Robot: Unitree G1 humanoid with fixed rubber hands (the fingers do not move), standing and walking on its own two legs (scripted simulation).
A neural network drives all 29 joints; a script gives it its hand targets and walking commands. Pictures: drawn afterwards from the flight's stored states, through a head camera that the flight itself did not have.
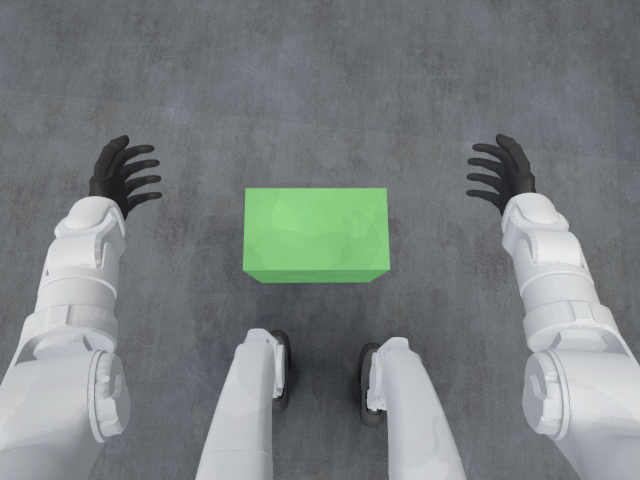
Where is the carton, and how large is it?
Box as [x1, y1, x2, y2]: [243, 188, 389, 282]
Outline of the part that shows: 245,189 243,270 259,281 368,282 389,269 386,188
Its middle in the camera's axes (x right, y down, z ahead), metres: -0.01 +0.01 +0.92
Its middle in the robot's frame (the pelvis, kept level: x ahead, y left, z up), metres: +0.45 +0.03 -0.52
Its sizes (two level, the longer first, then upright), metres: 0.292 0.170 0.298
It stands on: the floor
